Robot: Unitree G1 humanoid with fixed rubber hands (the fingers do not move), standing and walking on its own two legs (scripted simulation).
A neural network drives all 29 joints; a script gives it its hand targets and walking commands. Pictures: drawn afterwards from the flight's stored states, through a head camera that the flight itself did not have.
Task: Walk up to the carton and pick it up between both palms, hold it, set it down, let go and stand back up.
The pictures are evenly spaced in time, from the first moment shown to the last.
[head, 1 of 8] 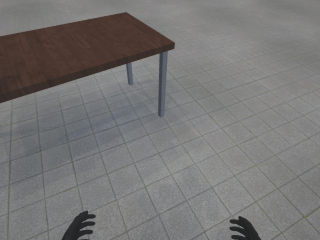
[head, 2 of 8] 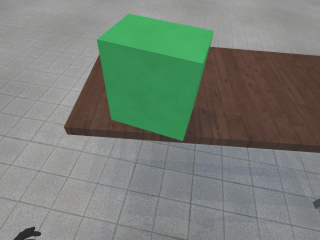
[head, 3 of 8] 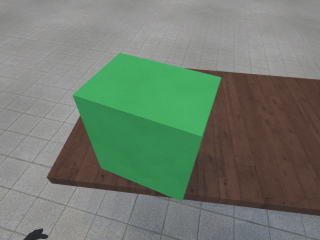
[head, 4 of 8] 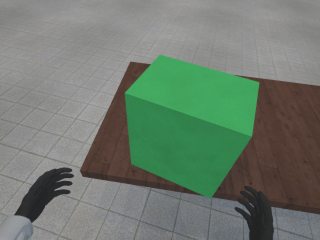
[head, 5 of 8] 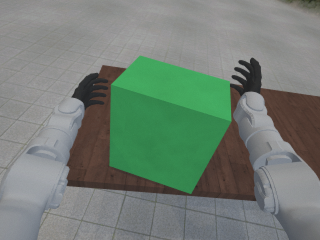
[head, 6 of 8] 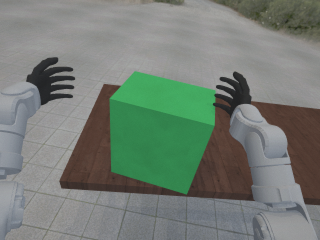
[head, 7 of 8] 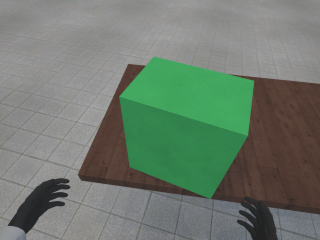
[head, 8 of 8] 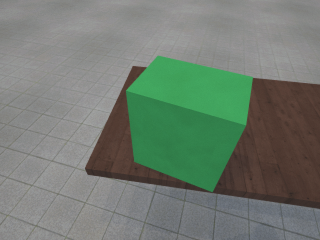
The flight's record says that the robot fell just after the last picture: no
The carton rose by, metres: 0.01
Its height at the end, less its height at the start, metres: +0.00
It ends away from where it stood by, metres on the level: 0.00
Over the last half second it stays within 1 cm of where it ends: yes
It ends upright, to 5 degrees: yes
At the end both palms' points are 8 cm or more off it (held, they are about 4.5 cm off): yes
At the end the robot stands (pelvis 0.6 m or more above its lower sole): yes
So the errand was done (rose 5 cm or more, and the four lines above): no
